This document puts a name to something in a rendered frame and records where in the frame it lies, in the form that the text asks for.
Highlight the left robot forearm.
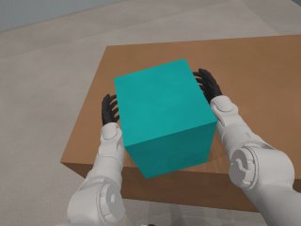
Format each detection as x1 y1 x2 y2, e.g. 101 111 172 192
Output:
67 122 125 219

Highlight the robot right upper arm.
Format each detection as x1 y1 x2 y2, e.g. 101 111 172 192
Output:
229 146 301 226

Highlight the robot left hand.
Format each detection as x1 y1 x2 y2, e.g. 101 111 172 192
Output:
102 94 120 126

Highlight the robot left upper arm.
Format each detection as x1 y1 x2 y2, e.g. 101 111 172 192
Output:
54 183 125 226

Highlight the robot right hand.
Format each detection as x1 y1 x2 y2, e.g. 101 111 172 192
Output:
192 68 223 104

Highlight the carton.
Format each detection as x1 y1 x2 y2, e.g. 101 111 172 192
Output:
114 58 217 179

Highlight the pedestal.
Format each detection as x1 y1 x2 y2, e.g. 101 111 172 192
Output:
60 34 301 213

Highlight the right robot forearm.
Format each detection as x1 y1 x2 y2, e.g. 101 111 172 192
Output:
210 95 295 181

